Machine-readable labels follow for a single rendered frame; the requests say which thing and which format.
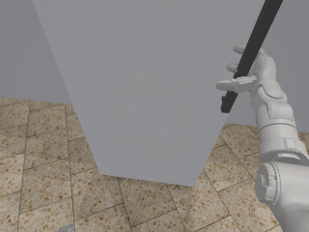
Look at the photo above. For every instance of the handle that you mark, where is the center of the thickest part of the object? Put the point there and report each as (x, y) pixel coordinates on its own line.
(257, 37)

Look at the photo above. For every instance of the fridge door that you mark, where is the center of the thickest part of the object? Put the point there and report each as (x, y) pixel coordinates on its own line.
(142, 75)

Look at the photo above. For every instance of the robot right forearm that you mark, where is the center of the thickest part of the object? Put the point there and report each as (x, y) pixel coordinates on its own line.
(276, 126)

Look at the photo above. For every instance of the robot right hand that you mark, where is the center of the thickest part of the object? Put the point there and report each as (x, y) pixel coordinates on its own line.
(264, 68)

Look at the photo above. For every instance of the robot right upper arm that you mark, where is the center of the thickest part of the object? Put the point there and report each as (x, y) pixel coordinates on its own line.
(284, 187)

